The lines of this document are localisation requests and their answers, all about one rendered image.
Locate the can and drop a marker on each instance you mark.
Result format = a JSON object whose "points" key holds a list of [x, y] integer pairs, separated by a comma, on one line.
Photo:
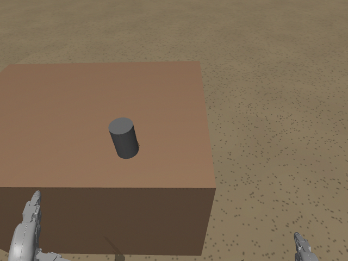
{"points": [[123, 135]]}

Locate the right robot hand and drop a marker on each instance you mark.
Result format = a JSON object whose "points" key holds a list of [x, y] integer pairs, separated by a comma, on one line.
{"points": [[303, 249]]}

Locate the left robot hand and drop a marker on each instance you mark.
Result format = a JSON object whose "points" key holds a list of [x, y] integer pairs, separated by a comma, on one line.
{"points": [[25, 243]]}

